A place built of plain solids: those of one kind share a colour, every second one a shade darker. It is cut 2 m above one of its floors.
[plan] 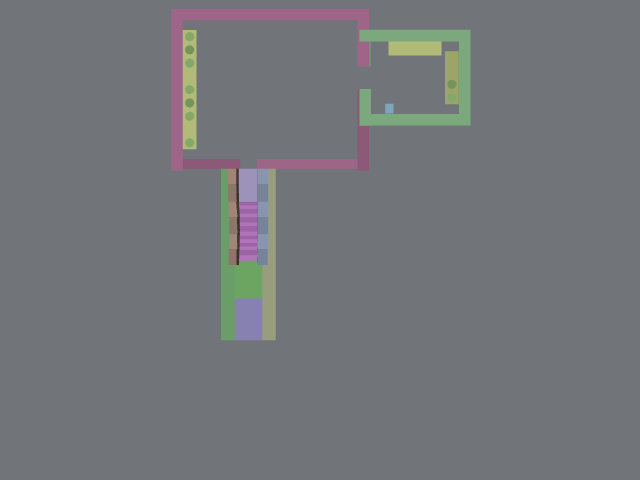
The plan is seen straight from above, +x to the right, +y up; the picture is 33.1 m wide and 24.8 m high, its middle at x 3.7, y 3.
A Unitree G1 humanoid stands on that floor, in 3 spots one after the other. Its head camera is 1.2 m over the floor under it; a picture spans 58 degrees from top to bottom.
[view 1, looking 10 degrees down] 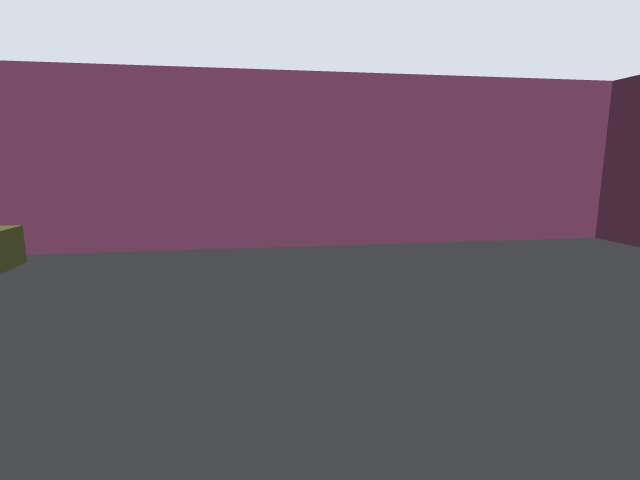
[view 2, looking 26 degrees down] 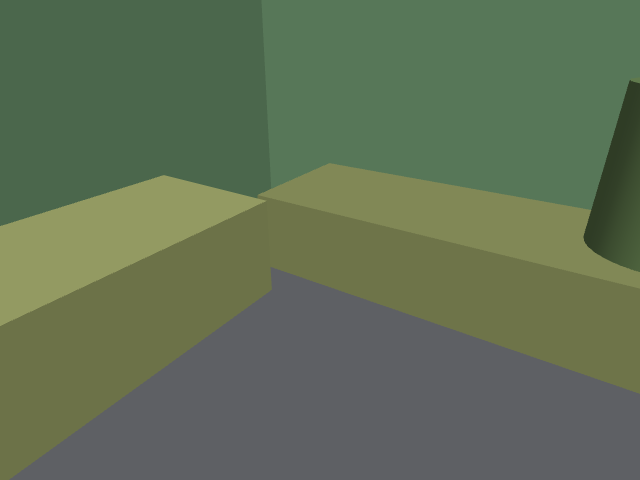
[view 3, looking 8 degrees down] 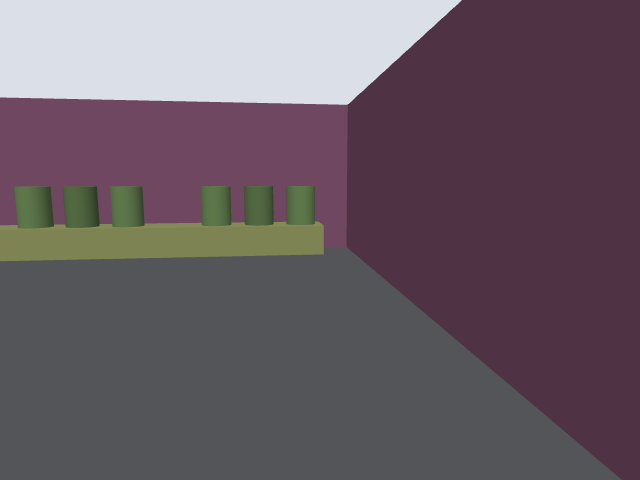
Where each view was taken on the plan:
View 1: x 0.08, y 8.14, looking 81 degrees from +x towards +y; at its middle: wall_chamber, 6.39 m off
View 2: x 8.53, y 11.31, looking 33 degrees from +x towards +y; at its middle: bench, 2.16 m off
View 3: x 4.14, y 12.95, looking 173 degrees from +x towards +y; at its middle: bench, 6.93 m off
